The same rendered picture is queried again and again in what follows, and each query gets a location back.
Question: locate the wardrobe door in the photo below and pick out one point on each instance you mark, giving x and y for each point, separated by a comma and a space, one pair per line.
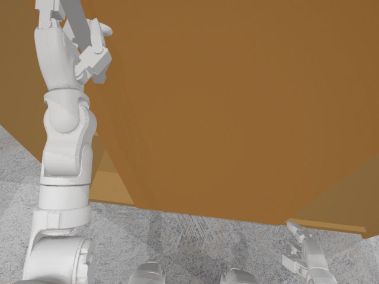
244, 110
354, 200

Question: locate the handle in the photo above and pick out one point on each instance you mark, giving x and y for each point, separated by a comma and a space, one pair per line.
78, 23

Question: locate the left robot forearm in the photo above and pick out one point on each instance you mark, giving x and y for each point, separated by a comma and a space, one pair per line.
66, 167

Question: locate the robot thigh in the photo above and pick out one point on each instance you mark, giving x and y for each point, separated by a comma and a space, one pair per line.
236, 276
148, 273

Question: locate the left robot upper arm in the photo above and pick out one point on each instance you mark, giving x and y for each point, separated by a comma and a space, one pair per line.
61, 260

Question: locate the right robot forearm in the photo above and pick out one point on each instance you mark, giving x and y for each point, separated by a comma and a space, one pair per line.
320, 276

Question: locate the robot right thigh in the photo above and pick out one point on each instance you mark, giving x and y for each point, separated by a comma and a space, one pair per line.
236, 276

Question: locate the robot left hand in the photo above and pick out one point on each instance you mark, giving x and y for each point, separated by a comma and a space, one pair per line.
57, 48

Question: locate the robot right hand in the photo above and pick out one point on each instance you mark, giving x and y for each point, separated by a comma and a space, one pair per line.
301, 259

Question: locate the robot left thigh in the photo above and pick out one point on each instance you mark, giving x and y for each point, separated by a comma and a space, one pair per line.
148, 273

